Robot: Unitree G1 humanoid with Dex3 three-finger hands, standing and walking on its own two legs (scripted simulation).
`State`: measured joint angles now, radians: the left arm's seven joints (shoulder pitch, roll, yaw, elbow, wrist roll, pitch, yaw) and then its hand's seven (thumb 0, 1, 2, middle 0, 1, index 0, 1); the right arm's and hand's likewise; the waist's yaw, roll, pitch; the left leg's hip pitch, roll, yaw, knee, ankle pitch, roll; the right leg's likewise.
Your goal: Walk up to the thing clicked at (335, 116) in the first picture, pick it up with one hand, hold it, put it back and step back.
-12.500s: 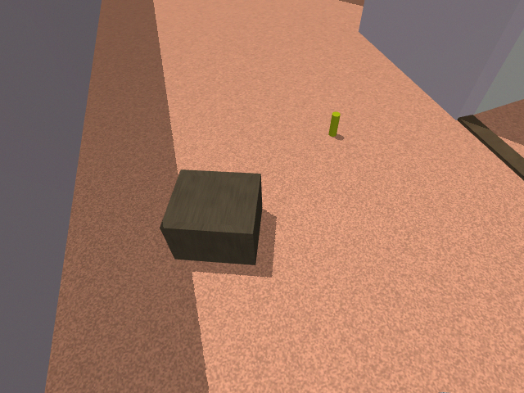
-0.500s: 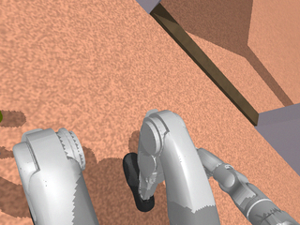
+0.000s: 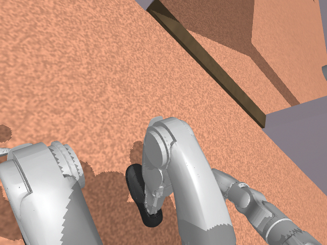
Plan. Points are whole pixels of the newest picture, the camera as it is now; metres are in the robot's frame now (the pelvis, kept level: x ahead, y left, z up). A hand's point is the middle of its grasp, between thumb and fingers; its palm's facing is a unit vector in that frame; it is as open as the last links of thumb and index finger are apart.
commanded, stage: close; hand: left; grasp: from the side
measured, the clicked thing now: out of the picture +0.41 +0.28 -0.20
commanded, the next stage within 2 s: settle in 0.66 s
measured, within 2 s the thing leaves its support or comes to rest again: leaves its support in 1.00 s
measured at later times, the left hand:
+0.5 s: hand out of the picture +0.40 +0.27 -0.18, palm faces +0.31 -0.95 -0.01, open 7.9 cm
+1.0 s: hand out of the picture +0.41 +0.27 -0.17, palm faces +0.35 -0.94 +0.02, open 6.2 cm
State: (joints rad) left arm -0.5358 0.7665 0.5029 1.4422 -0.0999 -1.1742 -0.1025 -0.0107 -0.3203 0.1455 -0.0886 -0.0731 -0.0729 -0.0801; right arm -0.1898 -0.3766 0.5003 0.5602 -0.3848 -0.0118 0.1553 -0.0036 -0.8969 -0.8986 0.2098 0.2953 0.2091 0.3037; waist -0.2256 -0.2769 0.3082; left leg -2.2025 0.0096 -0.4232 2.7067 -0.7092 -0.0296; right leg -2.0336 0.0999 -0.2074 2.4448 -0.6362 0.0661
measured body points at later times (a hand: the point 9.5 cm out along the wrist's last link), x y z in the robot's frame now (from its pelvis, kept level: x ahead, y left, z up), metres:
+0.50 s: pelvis +0.00 +0.00 +0.00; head +0.22 +0.20 +0.34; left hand +0.38 +0.32 -0.17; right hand +0.19 -0.24 -0.02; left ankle +0.08 +0.13 -0.24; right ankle +0.14 -0.14 -0.24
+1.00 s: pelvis +0.00 +0.00 +0.01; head +0.22 +0.20 +0.34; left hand +0.38 +0.32 -0.17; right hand +0.19 -0.23 -0.02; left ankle +0.08 +0.13 -0.24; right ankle +0.14 -0.14 -0.24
